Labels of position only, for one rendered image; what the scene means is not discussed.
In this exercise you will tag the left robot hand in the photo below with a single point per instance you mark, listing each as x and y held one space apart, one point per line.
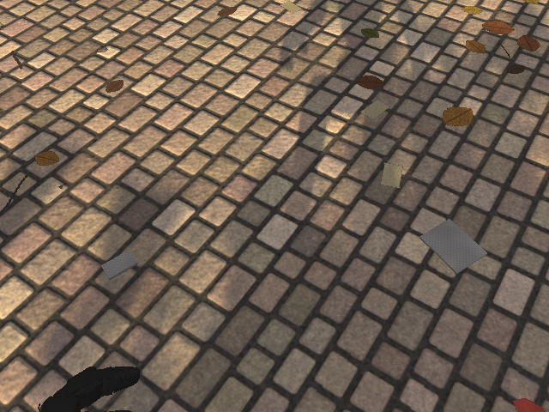
88 386

